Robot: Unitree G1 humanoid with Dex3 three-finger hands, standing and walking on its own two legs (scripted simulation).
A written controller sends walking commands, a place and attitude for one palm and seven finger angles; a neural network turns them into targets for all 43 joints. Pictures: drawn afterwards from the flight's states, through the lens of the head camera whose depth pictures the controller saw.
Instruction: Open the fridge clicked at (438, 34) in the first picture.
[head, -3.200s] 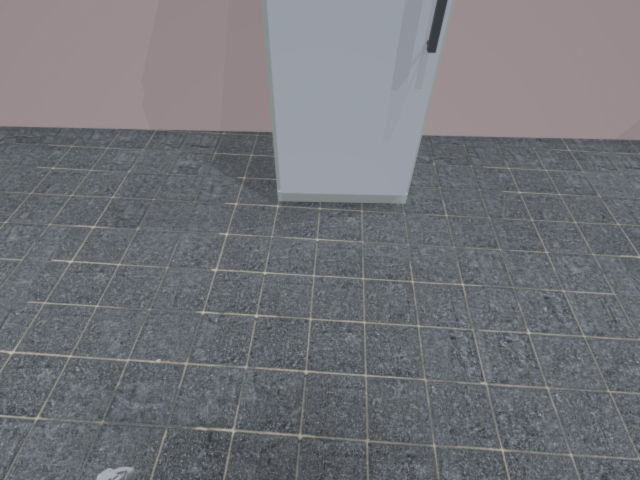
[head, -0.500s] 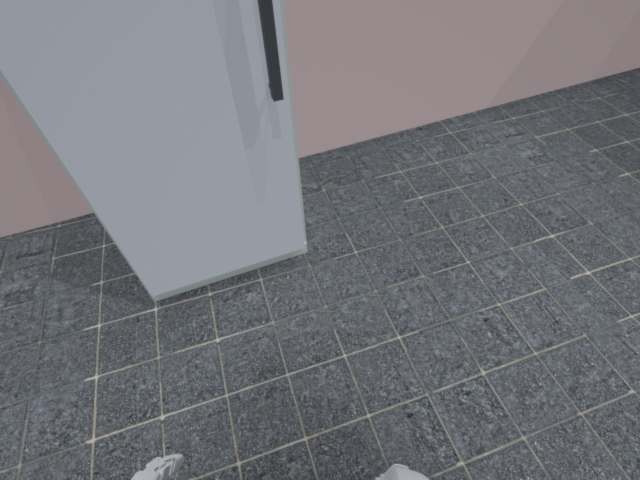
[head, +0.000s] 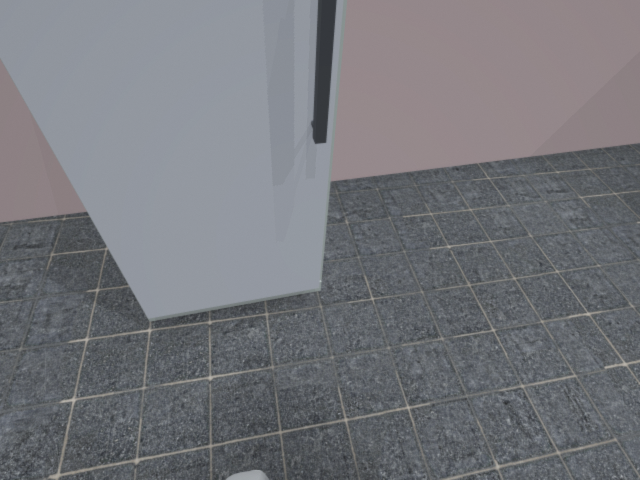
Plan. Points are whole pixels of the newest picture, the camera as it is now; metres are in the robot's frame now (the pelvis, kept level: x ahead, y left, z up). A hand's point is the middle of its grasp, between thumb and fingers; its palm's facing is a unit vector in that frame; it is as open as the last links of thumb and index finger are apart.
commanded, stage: turn to face it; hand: right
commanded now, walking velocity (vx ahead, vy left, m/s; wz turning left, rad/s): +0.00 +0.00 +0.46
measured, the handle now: (322, 17) +0.78 +0.06 +0.23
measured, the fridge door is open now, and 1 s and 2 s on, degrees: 0 0 0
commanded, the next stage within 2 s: take the last steps up to it in 0.46 s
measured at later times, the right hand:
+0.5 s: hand out of the picture +0.15 -0.21 -0.16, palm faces -0.12 +0.98 -0.19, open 7.3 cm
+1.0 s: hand (431, 474) +0.18 -0.15 -0.15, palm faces -0.24 +0.95 -0.20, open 7.2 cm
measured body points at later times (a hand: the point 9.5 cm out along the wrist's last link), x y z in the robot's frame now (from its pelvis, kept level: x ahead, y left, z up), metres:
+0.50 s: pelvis +0.04 -0.03 +0.01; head +0.06 -0.05 +0.46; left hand +0.08 +0.23 -0.12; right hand +0.16 -0.26 -0.15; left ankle +0.07 +0.09 -0.71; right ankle +0.06 -0.14 -0.73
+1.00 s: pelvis +0.10 +0.01 +0.01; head +0.10 +0.02 +0.46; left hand -0.01 +0.23 -0.15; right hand +0.19 -0.20 -0.14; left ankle +0.01 +0.10 -0.73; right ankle +0.12 -0.11 -0.67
